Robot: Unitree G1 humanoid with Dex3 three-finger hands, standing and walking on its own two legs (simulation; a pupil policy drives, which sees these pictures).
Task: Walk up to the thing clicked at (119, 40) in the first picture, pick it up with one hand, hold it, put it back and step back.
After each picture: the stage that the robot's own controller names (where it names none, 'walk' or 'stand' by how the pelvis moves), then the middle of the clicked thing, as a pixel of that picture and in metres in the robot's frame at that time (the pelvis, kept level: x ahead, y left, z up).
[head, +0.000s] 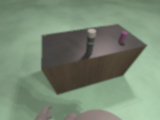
stand; (122, 37) +0.96 -0.33 -0.03
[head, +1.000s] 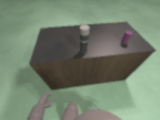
sink last; (126, 37) +0.82 -0.32 +0.00
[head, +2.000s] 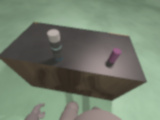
sink last; (114, 55) +0.56 -0.14 +0.01
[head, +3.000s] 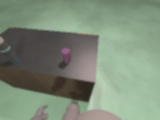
stand; (66, 56) +0.48 +0.23 +0.01
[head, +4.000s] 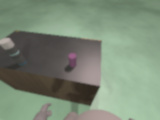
stand; (72, 60) +0.49 +0.18 -0.02
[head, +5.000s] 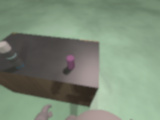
stand; (70, 62) +0.47 +0.19 -0.03
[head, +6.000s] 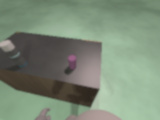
stand; (72, 62) +0.47 +0.18 -0.03
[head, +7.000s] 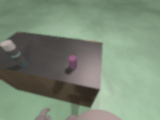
stand; (73, 62) +0.47 +0.18 -0.03
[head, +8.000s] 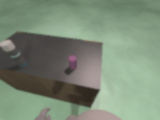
stand; (73, 62) +0.47 +0.18 -0.03
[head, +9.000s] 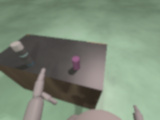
rise first; (76, 63) +0.48 +0.18 -0.03
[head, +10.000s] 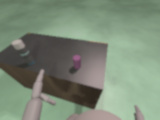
go down; (77, 62) +0.49 +0.18 -0.03
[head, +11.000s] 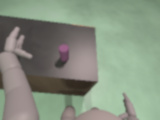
go down; (64, 53) +0.48 +0.17 +0.02
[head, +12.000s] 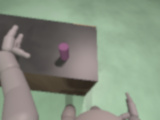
approach; (64, 52) +0.48 +0.17 +0.03
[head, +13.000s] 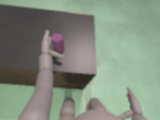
close in; (58, 43) +0.50 +0.18 +0.06
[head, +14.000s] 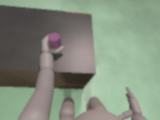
lift; (55, 43) +0.50 +0.19 +0.07
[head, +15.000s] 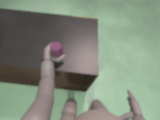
lift; (57, 52) +0.45 +0.20 +0.06
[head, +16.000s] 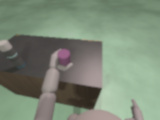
lift; (64, 60) +0.34 +0.17 +0.17
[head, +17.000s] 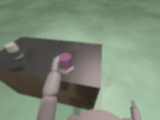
hold; (66, 64) +0.32 +0.17 +0.16
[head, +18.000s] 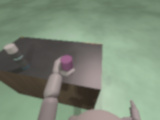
hold; (67, 66) +0.32 +0.16 +0.14
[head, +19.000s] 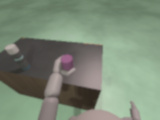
hold; (67, 65) +0.32 +0.16 +0.15
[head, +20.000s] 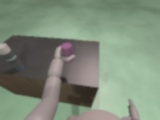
crouch; (67, 53) +0.42 +0.17 +0.15
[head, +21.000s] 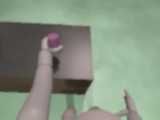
lower; (55, 44) +0.50 +0.20 +0.10
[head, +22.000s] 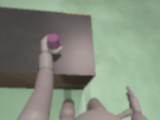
lower; (54, 44) +0.50 +0.19 +0.06
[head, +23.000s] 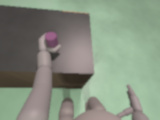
lower; (52, 42) +0.51 +0.20 +0.06
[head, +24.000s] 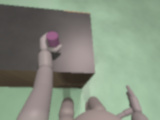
lower; (54, 42) +0.51 +0.19 +0.06
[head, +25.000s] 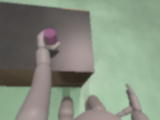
rest; (51, 40) +0.52 +0.20 +0.07
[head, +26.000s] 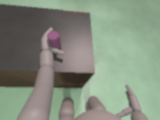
withdraw; (55, 42) +0.52 +0.18 +0.07
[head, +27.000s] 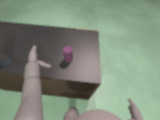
sink last; (68, 54) +0.48 +0.17 +0.02
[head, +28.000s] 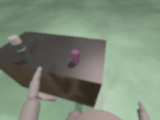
stand; (75, 56) +0.52 +0.18 +0.02
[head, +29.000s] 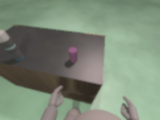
stand; (73, 55) +0.50 +0.18 +0.03
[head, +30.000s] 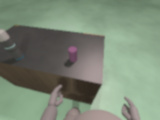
stand; (73, 54) +0.50 +0.18 +0.04
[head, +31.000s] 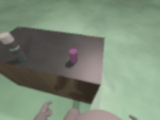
stand; (73, 56) +0.50 +0.18 +0.01
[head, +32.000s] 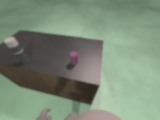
walk; (74, 58) +0.52 +0.18 -0.03
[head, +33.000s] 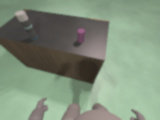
walk; (81, 36) +0.70 +0.15 -0.01
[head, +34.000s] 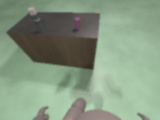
walk; (77, 23) +0.98 +0.26 -0.01
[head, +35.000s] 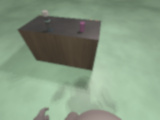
stand; (82, 27) +1.12 +0.20 -0.02
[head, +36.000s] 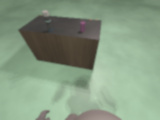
stand; (82, 26) +1.12 +0.19 -0.03
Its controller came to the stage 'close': yes
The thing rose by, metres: 0.21
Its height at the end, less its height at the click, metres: +0.00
